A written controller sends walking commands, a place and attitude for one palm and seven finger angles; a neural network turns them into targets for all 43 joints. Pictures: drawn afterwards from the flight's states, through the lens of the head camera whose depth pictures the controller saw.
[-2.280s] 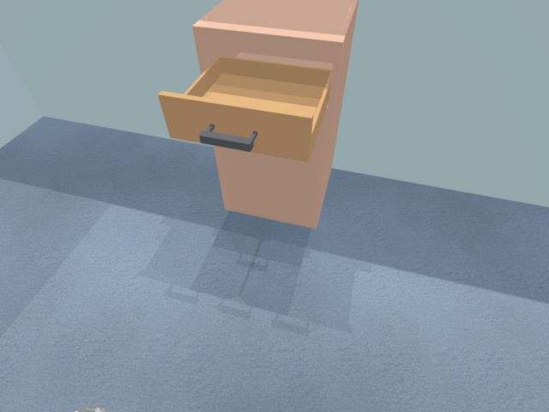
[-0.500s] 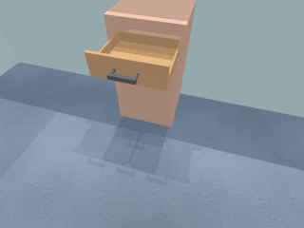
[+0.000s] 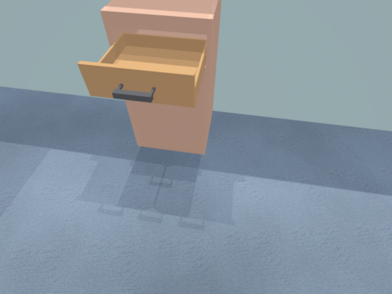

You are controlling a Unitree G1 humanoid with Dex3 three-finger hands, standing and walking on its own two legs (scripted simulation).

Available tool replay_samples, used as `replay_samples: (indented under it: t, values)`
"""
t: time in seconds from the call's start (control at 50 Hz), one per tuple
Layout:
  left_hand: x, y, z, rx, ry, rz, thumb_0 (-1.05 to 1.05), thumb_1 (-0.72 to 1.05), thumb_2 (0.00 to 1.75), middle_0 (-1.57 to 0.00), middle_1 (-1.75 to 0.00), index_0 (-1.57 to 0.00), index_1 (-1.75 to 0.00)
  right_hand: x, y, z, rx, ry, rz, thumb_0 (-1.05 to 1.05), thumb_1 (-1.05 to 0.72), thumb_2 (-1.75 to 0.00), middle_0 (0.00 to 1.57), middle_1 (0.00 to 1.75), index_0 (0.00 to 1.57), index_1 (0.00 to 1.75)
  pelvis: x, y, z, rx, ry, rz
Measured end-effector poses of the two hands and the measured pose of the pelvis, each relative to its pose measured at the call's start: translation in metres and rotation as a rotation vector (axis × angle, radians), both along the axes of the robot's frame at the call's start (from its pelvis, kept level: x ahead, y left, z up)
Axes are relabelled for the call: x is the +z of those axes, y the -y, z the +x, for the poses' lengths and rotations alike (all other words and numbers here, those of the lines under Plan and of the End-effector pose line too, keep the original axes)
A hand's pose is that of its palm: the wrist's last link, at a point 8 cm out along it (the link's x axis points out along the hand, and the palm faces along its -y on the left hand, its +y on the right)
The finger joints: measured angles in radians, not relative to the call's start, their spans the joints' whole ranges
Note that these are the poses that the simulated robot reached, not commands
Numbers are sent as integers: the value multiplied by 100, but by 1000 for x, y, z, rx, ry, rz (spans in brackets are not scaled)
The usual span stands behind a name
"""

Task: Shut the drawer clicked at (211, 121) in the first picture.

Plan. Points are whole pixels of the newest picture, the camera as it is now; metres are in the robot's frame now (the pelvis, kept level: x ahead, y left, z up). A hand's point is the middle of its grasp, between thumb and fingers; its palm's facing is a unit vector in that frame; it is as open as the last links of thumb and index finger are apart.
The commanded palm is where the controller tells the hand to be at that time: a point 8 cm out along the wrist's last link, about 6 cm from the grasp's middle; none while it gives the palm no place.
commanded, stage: turn to face it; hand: left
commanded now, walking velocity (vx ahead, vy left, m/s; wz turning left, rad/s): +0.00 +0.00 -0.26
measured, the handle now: (134, 91) +0.75 +0.26 -0.05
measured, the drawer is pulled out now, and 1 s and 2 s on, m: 0.29 0.29 0.29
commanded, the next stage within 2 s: take the last steps up to it in 0.02 s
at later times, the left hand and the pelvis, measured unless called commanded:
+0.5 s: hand out of the picture +0.03 +0.24 -0.18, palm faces -0.01 -0.98 -0.19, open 7.4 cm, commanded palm none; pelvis +0.04 +0.05 +0.00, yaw -5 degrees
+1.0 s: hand (135, 222) +0.32 +0.19 -0.17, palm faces -0.03 -0.99 -0.15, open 7.4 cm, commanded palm none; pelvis +0.20 +0.04 -0.01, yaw -2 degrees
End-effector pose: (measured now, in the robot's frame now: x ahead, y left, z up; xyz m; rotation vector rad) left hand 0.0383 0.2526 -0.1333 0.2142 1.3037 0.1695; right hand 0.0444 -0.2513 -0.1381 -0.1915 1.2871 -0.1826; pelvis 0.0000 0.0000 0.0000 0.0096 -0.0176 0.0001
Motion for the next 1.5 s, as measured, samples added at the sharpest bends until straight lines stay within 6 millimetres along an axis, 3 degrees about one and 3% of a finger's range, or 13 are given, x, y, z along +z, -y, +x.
replay_samples:
  t: [0.26,0.42,0.48,0.56,0.66,0.76,0.86,0.9,0.96,1.1,1.26,1.34,1.5]
  values:
    - [-6,13,3,-23,30,-32,0,90,90,-20,-30,-20,-30,-13,-14,-60,-82,-98,42,0,-91,-90,20,30,20,30,-7,-5,-2,-28,-7,1]
    - [-13,-15,-18,36,-40,-64,0,90,90,-20,-30,-20,-30,1,-38,-45,-80,-66,0,0,-91,-90,20,30,19,30,-4,-38,21,-39,-18,-15]
    - [-15,-31,-14,20,-99,-67,0,90,90,-20,-30,-20,-30,4,-53,-42,-114,-41,-10,0,-91,-90,20,30,19,30,-3,-50,32,-71,-11,-13]
    - [-8,-44,19,-18,-95,-67,1,91,90,-20,-30,-20,-30,13,-80,-47,-156,-79,15,0,-91,-90,20,30,19,30,6,-57,52,-94,-17,-10]
    - [-4,-44,83,-56,-22,-75,1,91,90,-20,-30,-20,-30,15,-113,-55,-187,-177,71,0,-91,-90,20,30,19,30,10,-61,79,-98,-25,-9]
    - [-4,-25,161,-109,64,-93,1,91,90,-19,-30,-20,-30,13,-136,-57,-232,-280,127,0,-91,-90,20,30,20,30,6,-58,110,-92,-22,-2]
    - [-6,4,245,-163,172,-110,1,91,90,-19,-30,-20,-30,4,-140,-48,-273,-372,165,0,-90,-90,20,30,20,30,-6,-48,151,-84,-12,-1]
    - [-10,12,271,-156,238,-110,0,91,90,-20,-30,-20,-30,-5,-135,-37,-272,-400,175,0,-90,-90,20,30,20,30,-16,-41,168,-64,-4,5]
    - [-8,14,280,-111,263,-111,0,91,90,-20,-30,-20,-30,-12,-117,0,-243,-377,158,0,-90,-90,20,30,20,30,-16,-38,187,-44,17,-19]
    - [0,-24,265,-16,153,-35,-3,95,90,-20,-30,-20,-30,-3,-78,147,-152,-99,76,0,-91,-90,20,30,19,30,1,-45,229,-34,3,-34]
    - [-19,-74,243,61,-37,-49,-1,93,90,-20,-30,-20,-30,9,-85,289,-28,132,-2,0,-92,-90,20,30,19,30,-7,-81,288,-47,12,-46]
    - [-22,-86,251,54,-114,-52,0,92,90,-20,-30,-20,-30,11,-102,314,-25,147,-7,0,-92,-90,20,30,19,30,-6,-92,308,-67,17,-16]
    - [-4,-72,321,9,-59,-75,0,91,90,-19,-30,-20,-30,8,-123,302,-86,-1,45,0,-93,-90,20,30,20,30,8,-96,347,-82,1,9]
